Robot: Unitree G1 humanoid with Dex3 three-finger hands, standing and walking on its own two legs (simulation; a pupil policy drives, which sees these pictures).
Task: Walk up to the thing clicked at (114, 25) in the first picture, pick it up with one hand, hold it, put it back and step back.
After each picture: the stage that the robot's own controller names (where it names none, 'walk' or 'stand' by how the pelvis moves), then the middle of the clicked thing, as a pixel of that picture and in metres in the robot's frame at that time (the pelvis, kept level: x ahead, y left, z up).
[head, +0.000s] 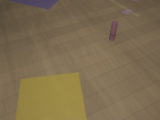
stand; (113, 31) +1.54 -0.38 -0.66
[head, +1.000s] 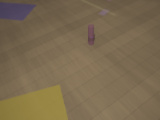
walk; (91, 35) +1.45 +0.01 -0.63
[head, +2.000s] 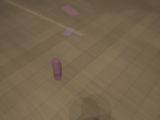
walk; (56, 69) +0.91 +0.24 -0.62
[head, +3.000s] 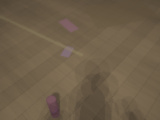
walk; (53, 107) +0.57 +0.23 -0.64
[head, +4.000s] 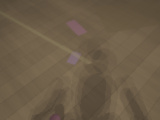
stand; out of the picture +0.40 +0.19 -0.64
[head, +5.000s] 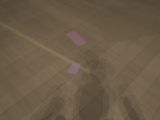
stand; out of the picture +0.39 +0.18 -0.65
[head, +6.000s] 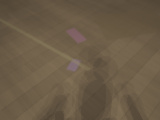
stand; out of the picture +0.41 +0.19 -0.66
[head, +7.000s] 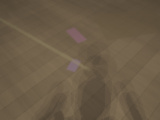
stand; out of the picture +0.39 +0.19 -0.66
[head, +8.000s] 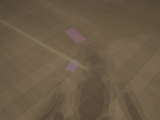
go down; out of the picture +0.39 +0.19 -0.66
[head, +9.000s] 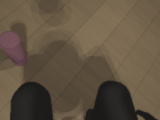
go down; (15, 51) +0.47 +0.24 -0.27
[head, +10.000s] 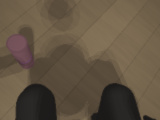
approach; (23, 54) +0.46 +0.24 -0.26
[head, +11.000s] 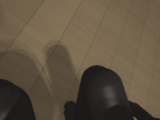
close in; out of the picture +0.44 +0.29 -0.16
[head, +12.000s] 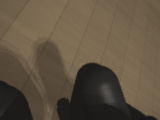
close; out of the picture +0.44 +0.30 -0.16
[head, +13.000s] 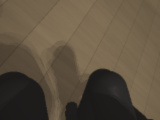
lift; out of the picture +0.35 +0.27 -0.15
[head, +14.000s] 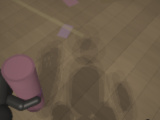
lift; (28, 89) +0.32 +0.17 +0.04
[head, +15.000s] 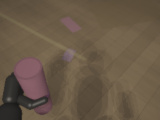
hold; (37, 90) +0.32 +0.15 +0.04
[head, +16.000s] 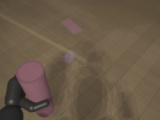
hold; (39, 93) +0.31 +0.15 +0.03
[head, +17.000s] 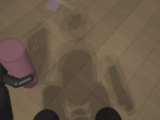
crouch; (21, 68) +0.39 +0.19 -0.03
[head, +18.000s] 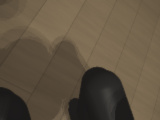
lower; out of the picture +0.46 +0.28 -0.13
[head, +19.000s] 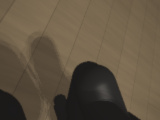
lower; out of the picture +0.45 +0.31 -0.16
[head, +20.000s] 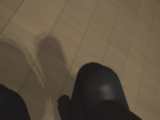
lower; out of the picture +0.43 +0.30 -0.16
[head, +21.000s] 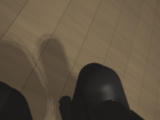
lower; out of the picture +0.42 +0.30 -0.16
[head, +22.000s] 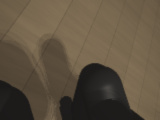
lower; out of the picture +0.41 +0.30 -0.16
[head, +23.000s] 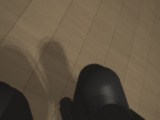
open; out of the picture +0.42 +0.28 -0.16
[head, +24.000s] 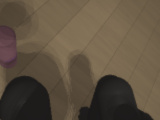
stand; (6, 50) +0.44 +0.25 -0.20
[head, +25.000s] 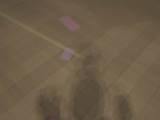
stand; out of the picture +0.38 +0.17 -0.57
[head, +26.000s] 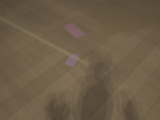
stand; out of the picture +0.39 +0.19 -0.60
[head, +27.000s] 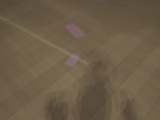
stand; out of the picture +0.39 +0.18 -0.60
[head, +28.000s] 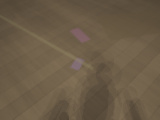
stand; out of the picture +0.40 +0.17 -0.66
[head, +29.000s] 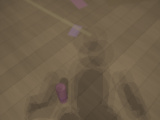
walk; (62, 94) +0.53 +0.15 -0.63
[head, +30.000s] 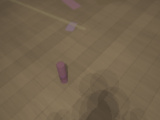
walk; (62, 73) +0.80 +0.23 -0.64
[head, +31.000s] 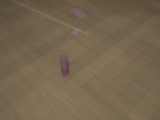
stand; (64, 66) +1.03 +0.20 -0.64
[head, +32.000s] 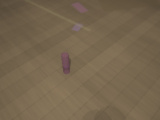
stand; (65, 63) +1.01 +0.17 -0.66
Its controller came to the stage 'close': yes
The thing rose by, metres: 0.68
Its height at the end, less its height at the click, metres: +0.00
